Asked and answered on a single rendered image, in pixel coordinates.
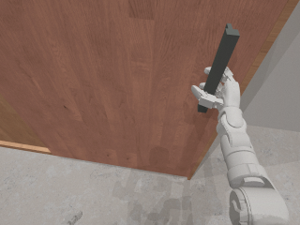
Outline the left robot hand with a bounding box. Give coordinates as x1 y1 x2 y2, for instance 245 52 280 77
58 211 83 225

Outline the right robot hand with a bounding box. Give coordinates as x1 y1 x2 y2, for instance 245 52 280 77
191 67 241 113

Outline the handle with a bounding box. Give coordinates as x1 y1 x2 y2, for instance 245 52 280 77
197 23 240 113

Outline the robot right forearm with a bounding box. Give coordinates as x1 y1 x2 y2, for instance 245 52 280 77
216 106 290 225

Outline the wardrobe door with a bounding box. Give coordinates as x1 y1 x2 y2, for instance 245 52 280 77
0 94 47 148
0 0 288 177

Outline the robot right upper arm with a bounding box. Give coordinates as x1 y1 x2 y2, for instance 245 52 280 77
229 187 289 225

